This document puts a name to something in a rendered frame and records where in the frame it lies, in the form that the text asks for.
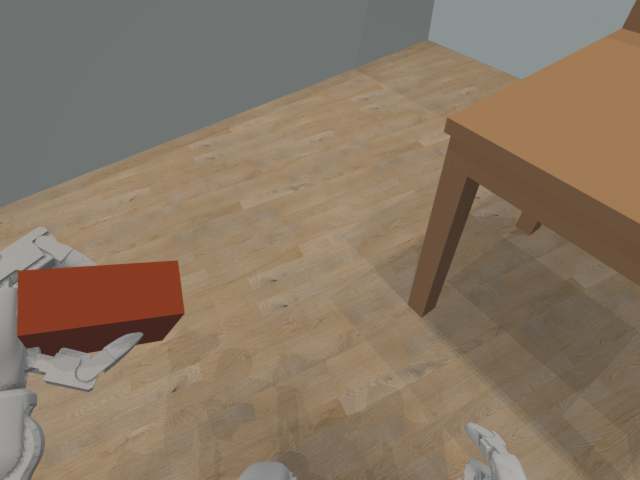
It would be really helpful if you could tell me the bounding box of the table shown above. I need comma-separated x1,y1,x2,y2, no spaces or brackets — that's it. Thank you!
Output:
408,0,640,318

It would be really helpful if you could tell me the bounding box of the right robot hand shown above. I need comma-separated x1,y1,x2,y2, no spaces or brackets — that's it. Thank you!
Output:
458,422,528,480

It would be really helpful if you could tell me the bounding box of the left robot forearm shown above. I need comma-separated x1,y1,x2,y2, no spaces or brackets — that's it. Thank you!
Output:
0,389,45,480

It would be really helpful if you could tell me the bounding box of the sponge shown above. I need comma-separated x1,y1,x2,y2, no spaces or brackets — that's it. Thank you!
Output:
17,260,185,356

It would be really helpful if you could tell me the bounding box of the left robot hand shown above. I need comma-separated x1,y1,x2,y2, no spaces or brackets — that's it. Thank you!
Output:
0,227,144,392

